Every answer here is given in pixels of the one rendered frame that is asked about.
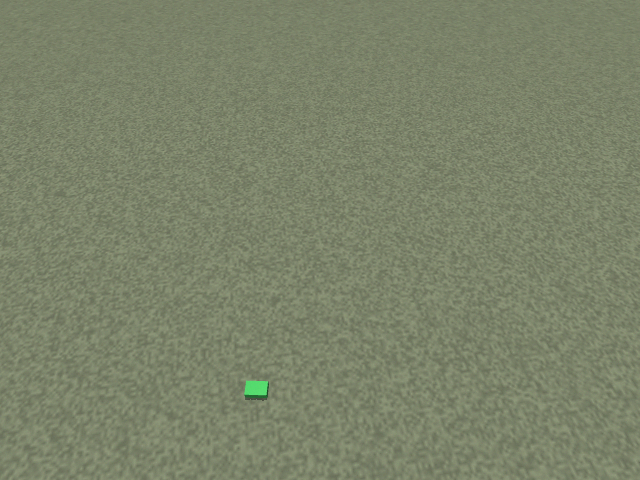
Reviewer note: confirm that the small box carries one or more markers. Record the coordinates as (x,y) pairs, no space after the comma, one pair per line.
(256,389)

